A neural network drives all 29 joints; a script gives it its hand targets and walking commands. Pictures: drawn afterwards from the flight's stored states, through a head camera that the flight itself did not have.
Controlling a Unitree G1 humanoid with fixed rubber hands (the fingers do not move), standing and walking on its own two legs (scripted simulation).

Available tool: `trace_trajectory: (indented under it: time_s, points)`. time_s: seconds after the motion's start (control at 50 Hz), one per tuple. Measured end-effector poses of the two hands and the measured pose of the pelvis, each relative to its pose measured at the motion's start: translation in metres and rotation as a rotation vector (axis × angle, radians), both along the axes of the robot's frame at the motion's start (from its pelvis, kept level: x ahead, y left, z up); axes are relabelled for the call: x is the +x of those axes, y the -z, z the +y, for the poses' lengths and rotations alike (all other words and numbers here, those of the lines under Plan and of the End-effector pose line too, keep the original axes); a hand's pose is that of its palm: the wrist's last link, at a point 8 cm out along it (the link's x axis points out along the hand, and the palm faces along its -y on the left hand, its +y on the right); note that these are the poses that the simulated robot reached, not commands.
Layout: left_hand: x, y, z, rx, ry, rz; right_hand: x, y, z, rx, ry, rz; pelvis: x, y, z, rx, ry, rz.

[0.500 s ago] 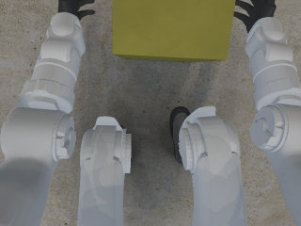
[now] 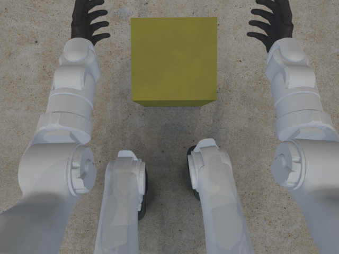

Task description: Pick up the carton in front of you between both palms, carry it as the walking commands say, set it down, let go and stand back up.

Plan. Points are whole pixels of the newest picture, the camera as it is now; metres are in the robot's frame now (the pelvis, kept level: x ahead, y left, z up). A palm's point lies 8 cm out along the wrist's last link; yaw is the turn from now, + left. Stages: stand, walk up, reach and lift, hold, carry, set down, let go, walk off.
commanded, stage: set down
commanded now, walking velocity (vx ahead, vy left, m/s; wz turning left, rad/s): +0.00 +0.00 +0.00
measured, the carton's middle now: (173, 71) +0.52 -0.07 -0.34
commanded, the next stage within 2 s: let go in 0.56 s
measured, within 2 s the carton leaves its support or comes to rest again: neither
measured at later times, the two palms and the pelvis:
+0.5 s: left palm out of the picture +0.56 +0.11 +0.03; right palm out of the picture +0.50 -0.29 +0.03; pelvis +0.04 +0.00 +0.14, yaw -1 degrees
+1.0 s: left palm out of the picture +0.40 +0.16 +0.16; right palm out of the picture +0.36 -0.29 +0.16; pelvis +0.07 -0.02 +0.26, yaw -3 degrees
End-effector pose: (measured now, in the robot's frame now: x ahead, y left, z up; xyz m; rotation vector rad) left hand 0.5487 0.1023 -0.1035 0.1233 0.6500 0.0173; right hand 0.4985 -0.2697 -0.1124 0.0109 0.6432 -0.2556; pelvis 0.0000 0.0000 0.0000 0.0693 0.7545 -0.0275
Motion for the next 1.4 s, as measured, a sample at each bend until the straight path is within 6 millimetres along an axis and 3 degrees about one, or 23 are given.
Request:
trace_trajectory:
  time_s: [0.22, 0.48, 0.62, 0.72, 0.8, 0.96, 1.08, 1.24, 1.4]
  points:
    - [0.001, -0.035, 0.009, -0.011, -0.009, 0.004, -0.001, -0.043, -0.007, -0.016, 0.01, 0.024, 0.006, -0.052, 0.001, -0.009, -0.003, 0.057]
    - [0.008, -0.132, 0.006, -0.007, 0.025, -0.014, 0.005, -0.141, -0.017, -0.011, -0.003, 0.001, 0.042, -0.13, -0.003, -0.015, 0.004, 0.074]
    - [-0.004, -0.161, 0.002, -0.007, 0.031, 0.001, -0.009, -0.168, -0.018, -0.016, -0.002, 0.024, 0.05, -0.164, -0.007, -0.009, 0.009, 0.076]
    - [-0.029, -0.177, 0.012, 0.035, 0.036, 0.018, -0.03, -0.183, -0.014, -0.031, -0.042, 0.038, 0.05, -0.186, -0.01, -0.013, 0.015, 0.041]
    - [-0.067, -0.193, 0.025, 0.086, 0.044, 0.059, -0.063, -0.199, -0.007, -0.053, -0.109, 0.085, 0.052, -0.209, -0.013, -0.015, 0.019, -0.017]
    - [-0.139, -0.254, 0.056, 0.116, 0.022, 0.107, -0.132, -0.261, -0.017, -0.092, -0.137, 0.141, 0.066, -0.252, -0.017, -0.033, 0.029, -0.218]
    - [-0.159, -0.291, 0.064, 0.092, 0.053, 0.081, -0.161, -0.292, -0.01, -0.073, -0.133, 0.133, 0.08, -0.272, -0.016, -0.05, 0.033, -0.349]
    - [-0.2, -0.315, 0.089, 0.08, 0.041, 0.132, -0.202, -0.323, 0.014, -0.065, -0.123, 0.157, 0.111, -0.296, -0.01, -0.079, 0.04, -0.517]
    - [-0.222, -0.34, 0.121, 0.088, 0.02, 0.134, -0.217, -0.356, 0.028, -0.084, -0.144, 0.167, 0.143, -0.313, 0.002, -0.101, 0.027, -0.655]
